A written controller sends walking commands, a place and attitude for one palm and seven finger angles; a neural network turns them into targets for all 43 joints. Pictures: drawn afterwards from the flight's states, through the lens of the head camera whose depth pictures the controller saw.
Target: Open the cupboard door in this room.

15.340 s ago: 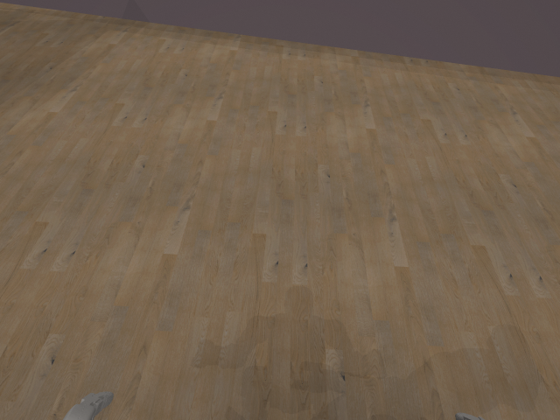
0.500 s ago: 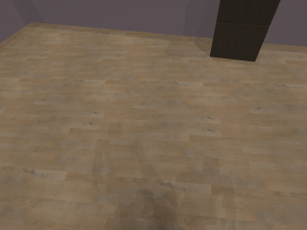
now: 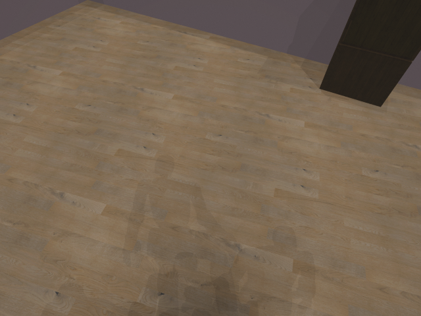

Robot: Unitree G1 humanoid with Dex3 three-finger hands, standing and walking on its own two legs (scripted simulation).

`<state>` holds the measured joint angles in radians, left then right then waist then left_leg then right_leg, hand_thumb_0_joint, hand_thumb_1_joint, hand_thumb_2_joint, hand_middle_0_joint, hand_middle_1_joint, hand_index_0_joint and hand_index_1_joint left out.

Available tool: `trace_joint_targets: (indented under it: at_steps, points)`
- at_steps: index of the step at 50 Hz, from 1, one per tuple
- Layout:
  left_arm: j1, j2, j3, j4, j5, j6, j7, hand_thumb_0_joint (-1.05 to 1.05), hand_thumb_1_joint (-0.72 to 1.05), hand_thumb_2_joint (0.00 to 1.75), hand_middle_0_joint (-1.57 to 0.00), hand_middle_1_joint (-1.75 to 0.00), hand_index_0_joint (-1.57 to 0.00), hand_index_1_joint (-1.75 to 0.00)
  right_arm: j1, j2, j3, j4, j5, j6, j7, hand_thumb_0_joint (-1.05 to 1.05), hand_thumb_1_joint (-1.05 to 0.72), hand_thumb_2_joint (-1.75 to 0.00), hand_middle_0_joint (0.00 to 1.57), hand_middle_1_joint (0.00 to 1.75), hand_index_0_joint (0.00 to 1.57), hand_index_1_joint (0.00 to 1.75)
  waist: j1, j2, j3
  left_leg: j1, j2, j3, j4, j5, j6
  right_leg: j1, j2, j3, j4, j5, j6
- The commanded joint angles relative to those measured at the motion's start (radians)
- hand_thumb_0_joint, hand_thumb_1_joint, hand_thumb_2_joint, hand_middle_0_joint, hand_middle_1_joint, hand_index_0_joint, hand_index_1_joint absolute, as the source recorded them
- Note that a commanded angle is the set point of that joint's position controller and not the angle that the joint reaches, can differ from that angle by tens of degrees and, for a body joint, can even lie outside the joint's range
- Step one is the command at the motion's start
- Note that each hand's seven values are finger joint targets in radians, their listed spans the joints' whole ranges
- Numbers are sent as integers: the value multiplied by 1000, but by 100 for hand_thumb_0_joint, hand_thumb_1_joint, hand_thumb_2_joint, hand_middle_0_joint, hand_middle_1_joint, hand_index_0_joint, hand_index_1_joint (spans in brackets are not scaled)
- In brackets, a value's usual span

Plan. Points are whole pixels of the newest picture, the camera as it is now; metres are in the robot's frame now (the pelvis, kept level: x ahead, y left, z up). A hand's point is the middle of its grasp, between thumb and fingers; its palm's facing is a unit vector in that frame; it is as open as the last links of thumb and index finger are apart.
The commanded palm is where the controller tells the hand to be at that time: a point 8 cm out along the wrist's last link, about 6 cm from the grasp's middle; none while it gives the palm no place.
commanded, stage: turn or walk to find it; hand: left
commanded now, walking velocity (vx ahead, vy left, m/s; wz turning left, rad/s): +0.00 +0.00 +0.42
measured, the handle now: out of the picture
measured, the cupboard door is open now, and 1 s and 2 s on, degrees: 0 0 0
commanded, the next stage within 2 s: none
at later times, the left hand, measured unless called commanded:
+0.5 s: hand out of the picture -0.04 +0.16 -0.17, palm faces +0.24 -0.94 -0.23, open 7.4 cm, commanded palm none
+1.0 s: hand out of the picture -0.05 +0.22 -0.16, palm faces +0.40 -0.87 -0.27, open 7.4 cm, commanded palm none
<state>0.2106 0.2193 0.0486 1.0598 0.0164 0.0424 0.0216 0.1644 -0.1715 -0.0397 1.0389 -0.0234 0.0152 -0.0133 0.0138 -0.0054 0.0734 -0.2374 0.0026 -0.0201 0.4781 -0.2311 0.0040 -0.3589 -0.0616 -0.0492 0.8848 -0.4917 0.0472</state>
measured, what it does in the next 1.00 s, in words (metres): steps on the spot, turning left: right foot, then left foot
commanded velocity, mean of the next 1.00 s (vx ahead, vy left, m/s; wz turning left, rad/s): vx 0.00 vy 0.00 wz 0.42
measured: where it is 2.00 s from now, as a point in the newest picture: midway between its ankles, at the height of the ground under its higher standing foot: outside the picture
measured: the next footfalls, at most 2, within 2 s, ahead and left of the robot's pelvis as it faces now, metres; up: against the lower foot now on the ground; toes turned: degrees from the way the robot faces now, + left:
right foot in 0.14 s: +0.03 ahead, -0.14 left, +0.00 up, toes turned -1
left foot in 0.60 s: -0.07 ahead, +0.10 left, +0.00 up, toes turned +21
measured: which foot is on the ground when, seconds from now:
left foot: down 0.00-0.16, up 0.18-0.58, down 0.60-1.00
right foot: up 0.00-0.12, down 0.14-0.60, up 0.62-1.00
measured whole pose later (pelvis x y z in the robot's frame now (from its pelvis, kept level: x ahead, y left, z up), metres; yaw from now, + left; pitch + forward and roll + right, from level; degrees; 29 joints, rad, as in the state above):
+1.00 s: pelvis -0.07 -0.01 +0.00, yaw +24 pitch +0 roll +0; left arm 0.11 0.23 0.05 0.96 0.01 0.05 0.02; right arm 0.22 -0.18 -0.05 0.98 -0.03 0.02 0.00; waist -0.02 0.00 0.07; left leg -0.23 -0.05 -0.04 0.47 -0.24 0.03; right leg -0.40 -0.07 -0.02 0.89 -0.44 0.09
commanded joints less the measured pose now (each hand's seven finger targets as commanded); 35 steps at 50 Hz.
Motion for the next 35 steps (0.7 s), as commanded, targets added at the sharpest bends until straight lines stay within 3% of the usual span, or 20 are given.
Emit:
trace_joint_targets:
  at_steps: [1,4,5,6,7,8,9,10,11,13,15,19,24,26,28,29,30,31,33,35]
  points:
    - [-6,48,8,-92,-6,-22,-3,0,90,90,-20,-30,-20,-30,50,-229,-56,-59,-2,-4,-9,0,-90,-90,20,30,20,30,-32,158,-102,89,230,-235,-129,376,159,-37,13,4,-73,23,12]
    - [40,57,11,-93,-9,-30,-2,0,90,90,-20,-30,-20,-30,27,-233,-63,-81,-1,4,-3,0,-90,-90,20,30,20,30,-11,163,-127,24,195,-245,-84,339,135,89,34,-11,-265,112,12]
    - [80,65,15,-83,-8,-34,0,0,90,90,-20,-30,-20,-30,9,-228,-65,-92,3,7,-1,0,-90,-90,20,30,20,30,12,141,-134,-30,171,-233,-50,279,111,175,32,-23,-373,213,14]
    - [111,92,21,-80,-4,-40,3,0,90,90,-20,-30,-20,-30,7,-203,-64,-101,9,8,2,0,-90,-90,20,30,20,30,25,71,-133,-120,120,-205,4,164,68,277,-3,3,-493,283,10]
    - [124,168,35,-85,11,-47,10,0,90,90,-20,-30,-20,-30,11,-146,-55,-118,17,9,8,0,-90,-90,20,30,20,30,35,-129,-132,-277,21,-95,158,-42,5,367,-186,180,-575,229,-42]
    - [111,241,51,-109,14,-46,12,0,90,90,-20,-30,-20,-30,-21,-120,-49,-153,10,12,9,0,-90,-90,20,30,20,30,52,-311,-86,-369,-56,-7,376,-320,-37,310,-387,384,-633,300,-151]
    - [83,229,48,-127,6,-43,14,0,90,90,-20,-30,-20,-30,-35,-170,-63,-146,4,25,12,0,-90,-90,20,30,20,30,46,-218,-66,-318,-11,-56,550,-327,-27,159,-415,363,-661,206,-201]
    - [8,199,51,-145,5,-44,17,0,90,90,-20,-30,-20,-30,-12,-173,-68,-127,-2,37,16,0,-90,-90,20,30,20,30,13,-258,-7,-322,12,-86,638,-280,-22,67,-367,328,-693,76,-189]
    - [-34,177,42,-160,4,-41,12,0,90,90,-20,-30,-20,-30,0,-166,-71,-111,-2,43,20,0,-90,-90,20,30,20,30,-9,-199,39,-315,16,-66,704,-231,-26,20,-321,276,-688,66,-167]
    - [-80,136,27,-176,4,-46,11,0,90,90,-20,-30,-20,-30,63,-146,-64,-84,-1,43,29,0,-90,-90,20,30,20,30,-46,-152,25,-302,28,-29,730,-150,-41,55,-254,125,-627,236,-140]
    - [-45,137,24,-177,5,-53,11,0,90,90,-20,-30,-20,-30,74,-137,-58,-80,2,44,32,0,-90,-90,20,30,20,30,-35,-162,-3,-293,27,-3,718,-119,-58,107,-236,61,-605,315,-135]
    - [41,160,28,-153,9,-52,12,0,90,90,-20,-30,-20,-30,10,-132,-50,-101,4,42,31,0,-90,-90,20,30,20,30,13,-154,-28,-285,42,26,584,-166,-74,199,-271,57,-587,390,-163]
    - [80,205,45,-134,19,-46,11,0,90,90,-20,-30,-20,-30,-37,-112,-32,-125,15,21,26,0,-90,-90,20,30,20,30,48,-197,-88,-193,41,81,310,-256,-65,284,-311,41,-500,601,-199]
    - [68,210,47,-129,15,-43,8,0,90,90,-20,-30,-20,-30,9,-113,-29,-115,18,12,22,0,-90,-90,20,30,20,30,25,-191,-129,-124,26,110,179,-196,-58,298,-301,13,-445,656,-177]
    - [35,197,47,-129,3,-36,6,0,90,90,-20,-30,-20,-30,78,-138,-33,-99,17,1,22,0,-90,-90,20,30,20,30,-22,-118,-151,56,38,94,-55,15,-44,197,-265,-54,-330,567,-100]
    - [51,150,40,-148,-6,-28,4,0,90,90,-20,-30,-20,-30,115,-206,-48,-95,11,-11,20,0,-90,-90,20,30,20,30,-43,78,-186,196,167,-80,-145,156,5,38,-182,-109,-171,369,-37]
    - [19,82,19,-186,-5,-21,-2,0,90,90,-20,-30,-20,-30,148,-299,-70,-98,6,-11,13,0,-90,-90,20,30,20,30,-64,342,-144,249,387,-349,-169,483,107,-207,-59,-119,14,-107,30]
    - [-35,97,18,-191,2,-10,2,0,90,90,-20,-30,-20,-30,174,-308,-71,-80,5,1,9,0,-90,-90,20,30,20,30,-84,261,-135,175,423,-306,-154,516,172,-178,-59,-33,123,-137,14]
    - [-66,94,25,-168,3,-2,-2,0,90,90,-20,-30,-20,-30,103,-245,-56,-88,2,-5,-9,0,-90,-90,20,30,20,30,-53,255,-83,121,323,-242,-157,459,152,-208,-64,19,205,-18,18]
    - [-38,101,28,-145,1,-8,-10,0,90,90,-20,-30,-20,-30,50,-218,-43,-105,4,-11,-12,0,-90,-90,20,30,20,30,-27,191,-82,153,258,-164,-131,526,135,-222,-50,25,248,70,27]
